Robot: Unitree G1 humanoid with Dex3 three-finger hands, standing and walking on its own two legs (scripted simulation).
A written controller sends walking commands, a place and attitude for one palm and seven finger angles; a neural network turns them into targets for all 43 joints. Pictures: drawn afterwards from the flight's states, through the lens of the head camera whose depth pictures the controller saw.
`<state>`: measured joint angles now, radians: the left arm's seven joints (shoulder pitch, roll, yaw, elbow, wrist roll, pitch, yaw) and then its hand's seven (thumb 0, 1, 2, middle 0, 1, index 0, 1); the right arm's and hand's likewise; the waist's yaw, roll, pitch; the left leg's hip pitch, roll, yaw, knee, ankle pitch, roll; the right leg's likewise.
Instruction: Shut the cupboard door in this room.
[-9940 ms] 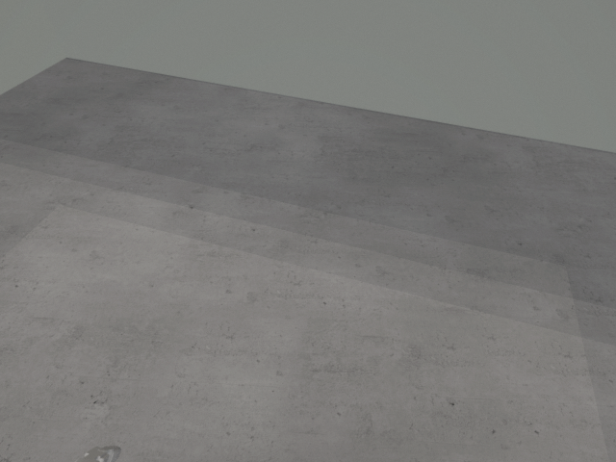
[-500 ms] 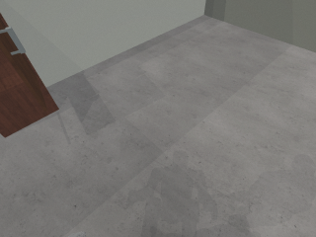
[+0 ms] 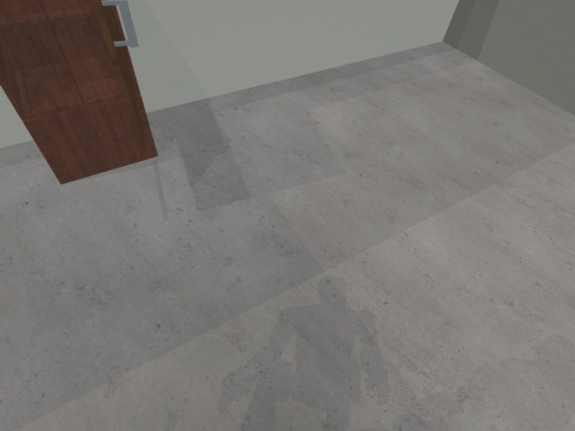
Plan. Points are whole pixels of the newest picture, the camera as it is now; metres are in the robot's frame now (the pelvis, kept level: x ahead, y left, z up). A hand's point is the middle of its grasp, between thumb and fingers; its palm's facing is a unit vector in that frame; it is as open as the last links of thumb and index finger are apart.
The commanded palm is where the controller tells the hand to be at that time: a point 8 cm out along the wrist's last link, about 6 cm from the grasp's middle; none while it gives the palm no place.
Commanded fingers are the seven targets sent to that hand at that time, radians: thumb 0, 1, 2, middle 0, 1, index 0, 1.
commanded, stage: turn or walk to find it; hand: left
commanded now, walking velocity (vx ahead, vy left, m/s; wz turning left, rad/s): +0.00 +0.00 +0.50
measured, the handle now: (120, 23) +1.07 +0.55 +0.04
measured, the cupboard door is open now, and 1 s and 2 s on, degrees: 80 80 80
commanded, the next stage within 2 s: stand and wait in 0.34 s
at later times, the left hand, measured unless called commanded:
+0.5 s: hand out of the picture -0.01 +0.17 -0.15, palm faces +0.24 -0.93 -0.27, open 7.4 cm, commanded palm none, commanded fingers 0.00 0.90 0.90 -0.20 -0.30 -0.20 -0.30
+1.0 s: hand out of the picture -0.11 +0.16 -0.17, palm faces +0.29 -0.93 -0.21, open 7.4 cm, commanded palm none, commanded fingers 0.00 0.90 0.90 -0.20 -0.30 -0.20 -0.30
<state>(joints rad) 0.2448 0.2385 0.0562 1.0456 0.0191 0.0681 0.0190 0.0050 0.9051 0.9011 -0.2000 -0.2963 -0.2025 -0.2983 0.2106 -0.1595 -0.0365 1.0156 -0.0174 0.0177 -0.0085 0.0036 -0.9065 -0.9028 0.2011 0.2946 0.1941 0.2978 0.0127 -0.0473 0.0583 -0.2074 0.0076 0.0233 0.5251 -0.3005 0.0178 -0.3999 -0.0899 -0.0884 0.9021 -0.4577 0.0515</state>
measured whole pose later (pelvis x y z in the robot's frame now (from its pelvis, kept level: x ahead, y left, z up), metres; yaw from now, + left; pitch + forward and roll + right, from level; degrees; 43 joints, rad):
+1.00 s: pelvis -0.06 -0.01 +0.00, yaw +15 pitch -2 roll +1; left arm 0.27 0.16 0.00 1.15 0.02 0.00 0.02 0.00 0.91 0.90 -0.20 -0.30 -0.20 -0.30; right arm 0.19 -0.18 -0.03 1.11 0.00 0.00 -0.03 0.00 -0.93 -0.90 0.20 0.30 0.20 0.30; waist 0.02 0.01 0.03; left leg -0.14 0.01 0.05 0.46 -0.28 -0.01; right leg -0.18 -0.06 -0.07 0.50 -0.27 0.02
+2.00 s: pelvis -0.08 -0.02 +0.01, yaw +15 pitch -2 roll +0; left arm 0.30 0.14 0.00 1.15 0.01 -0.01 0.03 0.00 0.90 0.90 -0.20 -0.30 -0.20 -0.30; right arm 0.30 -0.13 -0.01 1.14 -0.01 -0.02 -0.03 0.00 -0.91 -0.90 0.20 0.29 0.19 0.30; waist 0.01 -0.01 0.03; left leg -0.17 0.02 0.04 0.43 -0.23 -0.01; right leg -0.19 -0.04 -0.08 0.43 -0.21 0.00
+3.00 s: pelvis -0.06 -0.04 +0.01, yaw -1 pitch +2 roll +2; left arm 0.26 0.19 0.05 0.97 0.03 0.00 -0.01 0.00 0.90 0.90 -0.20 -0.30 -0.21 -0.30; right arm 0.10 -0.26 -0.07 0.94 -0.02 0.04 -0.01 0.01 -0.91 -0.90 0.20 0.29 0.19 0.30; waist 0.05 0.01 0.05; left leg -0.43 0.06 0.00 0.97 -0.38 -0.08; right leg -0.27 0.06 0.07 0.43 -0.19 -0.07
